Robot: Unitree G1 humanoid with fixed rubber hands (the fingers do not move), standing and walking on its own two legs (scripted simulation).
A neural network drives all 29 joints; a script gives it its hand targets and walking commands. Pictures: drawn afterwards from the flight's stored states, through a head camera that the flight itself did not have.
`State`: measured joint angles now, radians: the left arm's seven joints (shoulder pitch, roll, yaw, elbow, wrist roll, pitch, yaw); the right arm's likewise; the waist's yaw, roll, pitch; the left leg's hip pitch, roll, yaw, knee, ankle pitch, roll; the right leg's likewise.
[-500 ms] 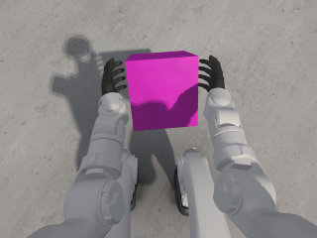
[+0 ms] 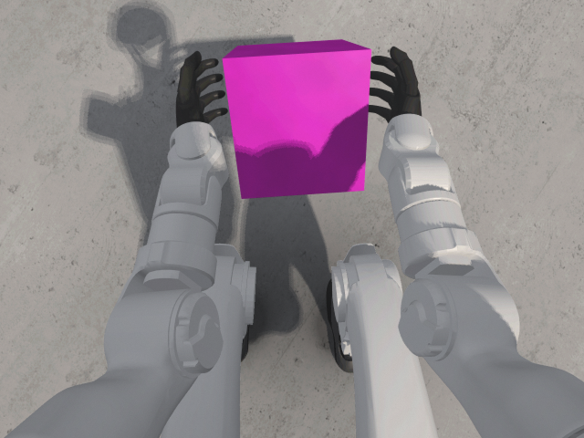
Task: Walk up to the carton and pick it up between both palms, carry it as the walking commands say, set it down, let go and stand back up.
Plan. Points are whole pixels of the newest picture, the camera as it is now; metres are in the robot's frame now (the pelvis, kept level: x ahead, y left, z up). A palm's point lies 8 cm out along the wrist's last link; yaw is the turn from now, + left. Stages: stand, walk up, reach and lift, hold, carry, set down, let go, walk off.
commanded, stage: set down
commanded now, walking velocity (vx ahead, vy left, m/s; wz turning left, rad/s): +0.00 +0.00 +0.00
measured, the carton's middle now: (295, 112) +0.52 -0.01 -0.22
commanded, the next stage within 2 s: none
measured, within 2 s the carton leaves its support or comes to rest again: neither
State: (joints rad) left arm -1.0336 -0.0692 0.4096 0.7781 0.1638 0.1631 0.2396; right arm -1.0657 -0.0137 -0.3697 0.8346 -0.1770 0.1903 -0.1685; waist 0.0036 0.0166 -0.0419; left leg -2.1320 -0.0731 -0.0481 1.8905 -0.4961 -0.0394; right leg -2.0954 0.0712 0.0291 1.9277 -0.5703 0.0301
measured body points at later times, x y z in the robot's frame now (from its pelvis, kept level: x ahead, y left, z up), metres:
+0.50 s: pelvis -0.01 +0.00 -0.06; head +0.33 +0.00 +0.24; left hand +0.51 +0.13 -0.21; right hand +0.51 -0.14 -0.21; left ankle +0.12 +0.12 -0.42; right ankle +0.10 -0.12 -0.42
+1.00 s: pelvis +0.00 +0.00 -0.08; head +0.34 -0.02 +0.22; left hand +0.53 +0.13 -0.22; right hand +0.54 -0.14 -0.22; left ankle +0.12 +0.12 -0.42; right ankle +0.10 -0.12 -0.42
